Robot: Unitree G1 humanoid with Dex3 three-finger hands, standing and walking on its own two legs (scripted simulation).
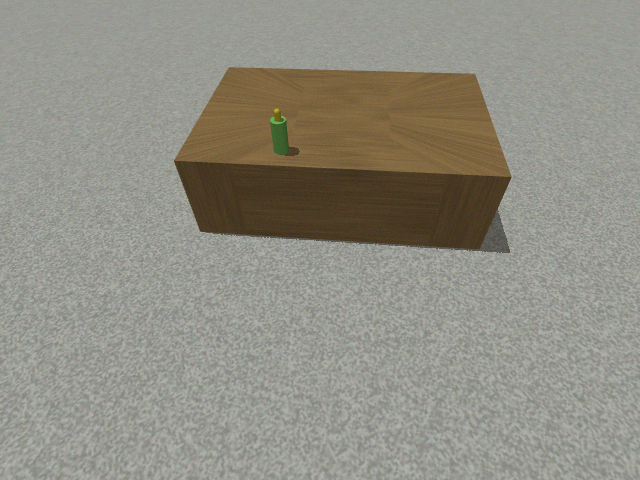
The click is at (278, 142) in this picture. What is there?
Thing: necked bottle
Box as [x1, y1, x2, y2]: [270, 108, 288, 154]
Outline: 276,108 274,110 274,116 270,119 274,151 278,154 282,154 288,151 285,118 280,115 279,110
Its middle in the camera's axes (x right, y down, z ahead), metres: -0.16 -0.40 +1.40
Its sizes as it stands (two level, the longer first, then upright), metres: 0.058 0.058 0.173
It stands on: a support 0.39 m high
